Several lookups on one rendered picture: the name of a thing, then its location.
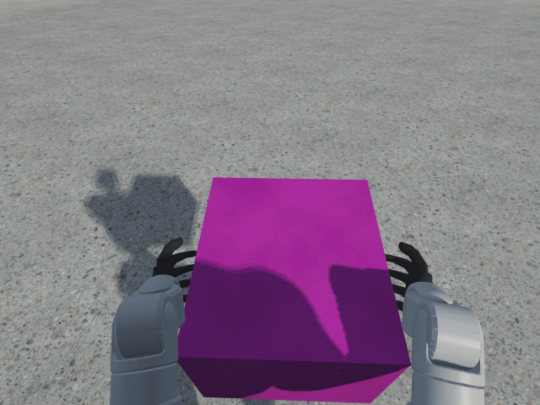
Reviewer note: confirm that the robot left forearm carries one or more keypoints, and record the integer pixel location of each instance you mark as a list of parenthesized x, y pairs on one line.
[(144, 344)]

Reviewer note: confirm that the robot left hand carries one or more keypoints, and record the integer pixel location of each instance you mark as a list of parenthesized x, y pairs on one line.
[(166, 262)]

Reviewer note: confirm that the robot right hand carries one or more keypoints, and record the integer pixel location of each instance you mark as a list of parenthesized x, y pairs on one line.
[(417, 270)]

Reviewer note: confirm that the robot right forearm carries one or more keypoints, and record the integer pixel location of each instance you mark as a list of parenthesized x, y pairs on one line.
[(447, 348)]

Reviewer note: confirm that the carton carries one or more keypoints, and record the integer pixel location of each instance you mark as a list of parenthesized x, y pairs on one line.
[(290, 296)]

